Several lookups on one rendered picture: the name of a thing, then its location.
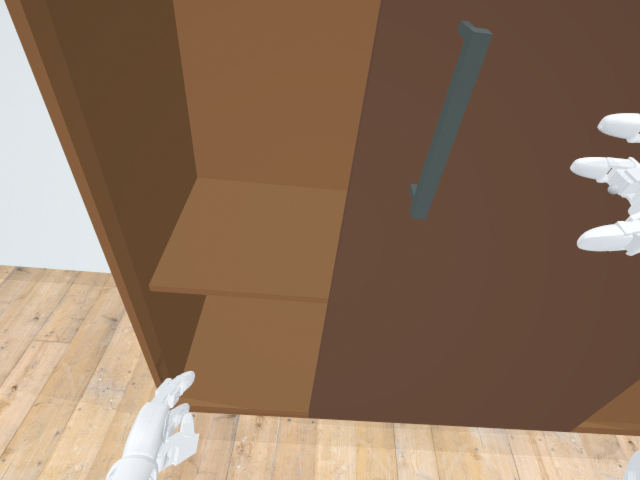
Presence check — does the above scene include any wardrobe door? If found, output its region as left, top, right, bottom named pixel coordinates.
left=308, top=0, right=640, bottom=432
left=585, top=380, right=640, bottom=424

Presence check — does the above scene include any left robot forearm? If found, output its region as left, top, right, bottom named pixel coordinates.
left=106, top=455, right=158, bottom=480

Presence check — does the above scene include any robot left hand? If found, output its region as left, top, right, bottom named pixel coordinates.
left=122, top=371, right=199, bottom=473

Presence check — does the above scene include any robot right hand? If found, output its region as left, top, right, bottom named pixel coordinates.
left=570, top=113, right=640, bottom=256

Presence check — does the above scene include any handle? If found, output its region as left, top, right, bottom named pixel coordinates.
left=409, top=21, right=493, bottom=220

